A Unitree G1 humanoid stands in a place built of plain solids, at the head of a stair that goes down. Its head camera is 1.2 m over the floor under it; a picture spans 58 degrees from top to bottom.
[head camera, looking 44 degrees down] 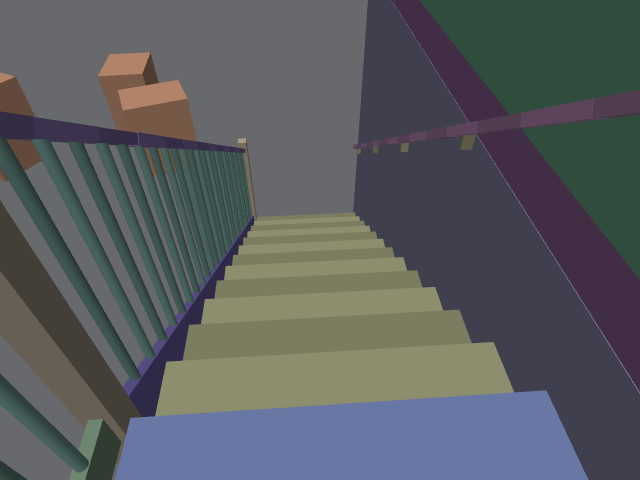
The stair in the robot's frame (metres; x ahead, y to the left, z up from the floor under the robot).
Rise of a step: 0.19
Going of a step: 0.29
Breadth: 1.20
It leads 4 degrees to the left of straight ahead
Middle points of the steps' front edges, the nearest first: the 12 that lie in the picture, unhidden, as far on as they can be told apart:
0.57 -0.07 0.00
0.85 -0.05 -0.19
1.14 -0.03 -0.37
1.42 -0.01 -0.56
1.71 0.01 -0.74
2.00 0.03 -0.93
2.28 0.05 -1.12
2.57 0.07 -1.30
2.86 0.09 -1.49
3.14 0.11 -1.68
3.43 0.13 -1.86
3.71 0.15 -2.05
